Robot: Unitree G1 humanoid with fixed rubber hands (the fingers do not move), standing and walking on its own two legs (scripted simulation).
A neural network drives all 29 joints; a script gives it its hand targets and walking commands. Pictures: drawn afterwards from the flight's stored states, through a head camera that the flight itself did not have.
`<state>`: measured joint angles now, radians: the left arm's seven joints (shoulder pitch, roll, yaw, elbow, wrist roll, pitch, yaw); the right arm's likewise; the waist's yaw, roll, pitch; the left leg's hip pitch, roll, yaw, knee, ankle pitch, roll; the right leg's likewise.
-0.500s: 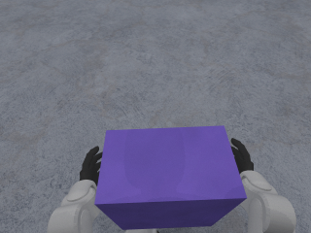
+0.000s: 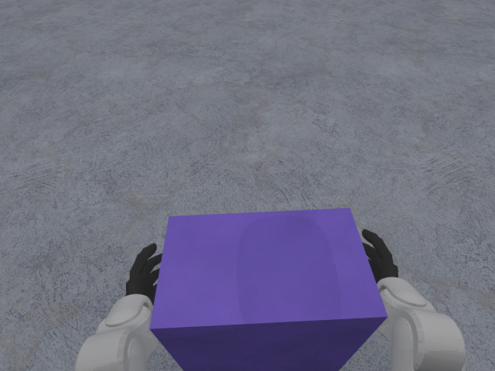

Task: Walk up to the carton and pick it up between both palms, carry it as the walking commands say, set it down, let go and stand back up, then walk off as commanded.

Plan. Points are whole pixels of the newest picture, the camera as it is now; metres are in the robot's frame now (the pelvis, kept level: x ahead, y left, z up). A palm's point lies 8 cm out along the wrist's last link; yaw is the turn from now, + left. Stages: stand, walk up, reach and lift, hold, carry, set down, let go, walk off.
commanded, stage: carry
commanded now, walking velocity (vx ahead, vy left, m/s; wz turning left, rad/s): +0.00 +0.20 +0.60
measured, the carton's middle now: (262, 304) +0.24 +0.01 +0.03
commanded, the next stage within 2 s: none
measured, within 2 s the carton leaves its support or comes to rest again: neither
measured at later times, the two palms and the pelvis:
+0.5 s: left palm out of the picture +0.07 +0.43 +0.06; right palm (170, 315) +0.20 +0.12 +0.09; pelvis -0.08 +0.19 +0.00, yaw +17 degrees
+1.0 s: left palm out of the picture -0.03 +0.54 +0.11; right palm out of the picture +0.07 +0.22 +0.13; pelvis -0.19 +0.31 +0.02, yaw +18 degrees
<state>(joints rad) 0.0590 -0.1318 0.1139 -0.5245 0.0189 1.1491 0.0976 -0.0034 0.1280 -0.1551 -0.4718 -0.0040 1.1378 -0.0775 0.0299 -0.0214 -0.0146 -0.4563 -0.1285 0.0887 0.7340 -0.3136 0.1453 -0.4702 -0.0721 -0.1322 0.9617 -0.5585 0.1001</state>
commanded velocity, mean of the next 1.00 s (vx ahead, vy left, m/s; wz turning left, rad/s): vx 0.00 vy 0.07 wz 0.20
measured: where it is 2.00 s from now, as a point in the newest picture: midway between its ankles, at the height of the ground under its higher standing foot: outside the picture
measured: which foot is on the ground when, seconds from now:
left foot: down 0.00-0.08, up 0.10-0.30, down 0.32-0.68, up 0.70-0.80, down 0.82-1.00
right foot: up 0.00-0.02, down 0.04-0.36, up 0.38-0.62, down 0.64-0.94, up 0.96-1.00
